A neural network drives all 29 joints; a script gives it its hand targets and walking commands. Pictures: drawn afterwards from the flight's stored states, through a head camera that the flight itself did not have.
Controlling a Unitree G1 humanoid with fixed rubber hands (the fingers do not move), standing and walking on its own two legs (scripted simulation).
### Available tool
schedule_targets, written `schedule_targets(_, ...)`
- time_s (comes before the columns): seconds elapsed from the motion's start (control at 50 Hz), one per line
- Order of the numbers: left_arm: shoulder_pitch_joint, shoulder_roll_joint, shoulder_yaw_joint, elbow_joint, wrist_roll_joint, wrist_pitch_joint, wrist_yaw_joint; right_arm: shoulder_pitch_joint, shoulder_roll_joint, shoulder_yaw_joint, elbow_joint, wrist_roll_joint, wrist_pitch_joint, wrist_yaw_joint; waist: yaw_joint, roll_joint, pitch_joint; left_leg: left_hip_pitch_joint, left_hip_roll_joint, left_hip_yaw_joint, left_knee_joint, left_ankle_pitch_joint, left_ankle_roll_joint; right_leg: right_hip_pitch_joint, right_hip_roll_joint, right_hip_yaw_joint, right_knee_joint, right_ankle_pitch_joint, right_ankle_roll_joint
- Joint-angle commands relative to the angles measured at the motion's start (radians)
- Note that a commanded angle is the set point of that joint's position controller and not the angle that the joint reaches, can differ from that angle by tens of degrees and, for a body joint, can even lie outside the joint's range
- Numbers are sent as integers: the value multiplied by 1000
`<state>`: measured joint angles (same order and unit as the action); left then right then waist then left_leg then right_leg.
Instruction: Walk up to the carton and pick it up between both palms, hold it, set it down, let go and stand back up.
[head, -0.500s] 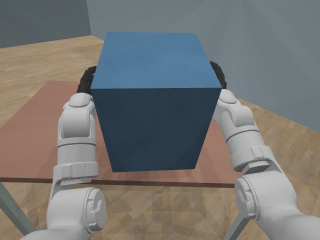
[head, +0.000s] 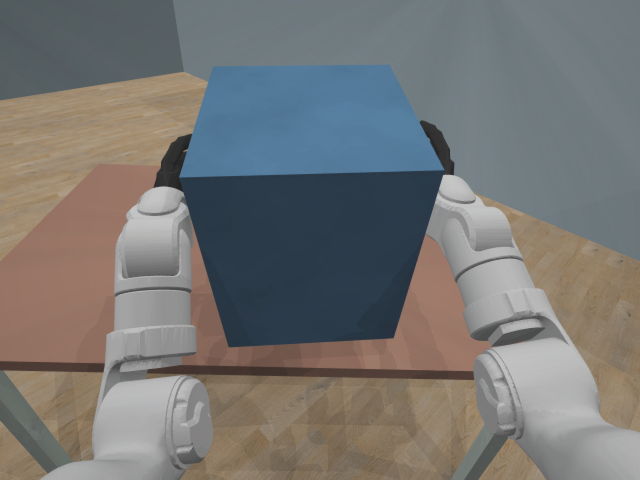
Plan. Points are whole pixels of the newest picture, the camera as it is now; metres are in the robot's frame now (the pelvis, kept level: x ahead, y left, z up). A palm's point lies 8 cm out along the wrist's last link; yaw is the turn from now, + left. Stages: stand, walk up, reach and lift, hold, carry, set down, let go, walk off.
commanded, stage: hold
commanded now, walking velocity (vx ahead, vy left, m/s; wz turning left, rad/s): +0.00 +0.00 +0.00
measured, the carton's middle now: (307, 208) +0.39 +0.00 +0.20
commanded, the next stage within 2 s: none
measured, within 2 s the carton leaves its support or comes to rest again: neither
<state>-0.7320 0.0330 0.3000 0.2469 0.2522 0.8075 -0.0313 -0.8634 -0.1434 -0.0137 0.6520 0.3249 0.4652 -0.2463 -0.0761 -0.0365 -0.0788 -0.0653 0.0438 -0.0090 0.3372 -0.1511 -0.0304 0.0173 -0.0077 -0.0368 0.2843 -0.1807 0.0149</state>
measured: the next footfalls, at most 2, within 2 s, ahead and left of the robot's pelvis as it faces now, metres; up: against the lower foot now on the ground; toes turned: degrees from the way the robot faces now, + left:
none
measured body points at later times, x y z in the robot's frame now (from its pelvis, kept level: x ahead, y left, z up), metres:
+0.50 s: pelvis +0.00 +0.00 +0.00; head -0.08 +0.02 +0.44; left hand +0.37 +0.16 +0.24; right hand +0.38 -0.16 +0.25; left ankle +0.03 +0.14 -0.75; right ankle -0.01 -0.12 -0.75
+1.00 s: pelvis +0.00 +0.00 +0.00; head -0.08 +0.02 +0.44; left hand +0.37 +0.16 +0.24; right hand +0.38 -0.15 +0.26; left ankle +0.03 +0.14 -0.75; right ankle -0.01 -0.12 -0.75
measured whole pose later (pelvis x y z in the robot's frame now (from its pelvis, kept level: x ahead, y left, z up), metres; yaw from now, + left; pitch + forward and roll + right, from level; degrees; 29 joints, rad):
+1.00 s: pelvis +0.00 +0.00 +0.00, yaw +0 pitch -7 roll -1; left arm -0.74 0.04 0.31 0.24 0.25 0.82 -0.04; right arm -0.87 -0.13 -0.03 0.65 0.33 0.49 -0.26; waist -0.08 -0.04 -0.09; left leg -0.07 0.04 -0.01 0.34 -0.15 -0.03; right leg 0.01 -0.01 -0.04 0.29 -0.18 0.02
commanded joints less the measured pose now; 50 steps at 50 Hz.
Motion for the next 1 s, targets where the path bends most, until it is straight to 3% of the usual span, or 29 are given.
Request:
schedule_targets(0.0,-752,-571,-438,-210,-164,-95,-124,-752,688,359,-352,134,-22,102,-1,61,-361,184,-96,30,19,303,-9,21,89,-11,-23,228,55)
schedule_targets(0.18,-725,-552,-441,-234,-158,-75,-133,-709,674,361,-363,135,6,86,-19,56,-324,183,-97,26,10,282,-10,7,87,-12,-26,227,58)
schedule_targets(0.28,-722,-547,-436,-241,-156,-70,-136,-716,675,364,-371,141,10,88,-5,57,-332,179,-95,30,11,293,-12,19,88,-13,-20,241,58)
schedule_targets(0.34,-732,-549,-444,-238,-162,-73,-135,-734,683,366,-385,139,9,87,-13,54,-346,184,-97,30,15,285,-10,10,88,-10,-19,241,58)
schedule_targets(0.44,-727,-544,-415,-198,-142,-69,-140,-739,675,349,-351,121,12,92,-4,39,-316,163,-94,30,-5,226,1,4,83,-7,-29,174,54)
schedule_targets(0.52,-792,-559,-428,-196,-154,-74,-136,-758,676,319,-311,111,7,108,-12,66,-320,144,-92,36,-19,188,-5,-24,82,-12,-35,109,47)
schedule_targets(0.58,-784,-565,-430,-181,-155,-78,-127,-766,684,319,-304,114,0,115,-6,81,-337,153,-89,33,-12,214,-12,-21,86,-14,-34,131,44)
schedule_targets(0.62,-763,-565,-408,-146,-147,-76,-130,-765,676,319,-286,108,1,114,-2,56,-315,152,-88,32,-13,218,-4,-10,89,-14,-35,136,46)
schedule_targets(0.7,-746,-565,-406,-146,-149,-74,-137,-763,671,320,-293,114,-3,107,-13,50,-327,156,-90,33,-9,236,-5,5,87,-14,-33,159,46)
schedule_targets(0.74,-744,-561,-395,-149,-138,-75,-135,-761,670,324,-291,117,-3,109,2,54,-322,160,-90,35,-5,240,-8,1,88,-11,-31,160,49)
schedule_targets(0.94,-774,-572,-417,-156,-150,-84,-125,-761,682,315,-292,121,-3,105,-11,79,-315,161,-93,31,2,240,-10,-16,82,-11,-34,163,50)
schedule_targets(0.98,-757,-570,-422,-173,-157,-83,-128,-760,683,329,-313,128,-5,104,-5,62,-340,170,-91,28,2,256,-9,-7,87,-6,-32,183,50)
